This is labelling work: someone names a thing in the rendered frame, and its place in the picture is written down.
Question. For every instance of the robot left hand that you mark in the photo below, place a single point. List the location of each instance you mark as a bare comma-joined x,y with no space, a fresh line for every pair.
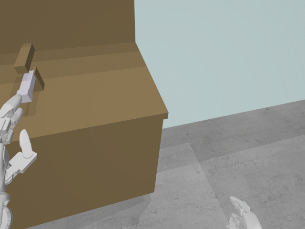
10,115

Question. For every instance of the counter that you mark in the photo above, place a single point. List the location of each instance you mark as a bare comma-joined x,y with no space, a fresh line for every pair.
96,116

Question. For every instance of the robot right hand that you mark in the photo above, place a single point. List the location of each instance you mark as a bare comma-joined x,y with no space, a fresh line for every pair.
248,221

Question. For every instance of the left robot forearm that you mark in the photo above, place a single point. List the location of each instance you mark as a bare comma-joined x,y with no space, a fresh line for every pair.
6,216

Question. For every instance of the tap lever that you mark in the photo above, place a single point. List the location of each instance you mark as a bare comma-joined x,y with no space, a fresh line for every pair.
26,87

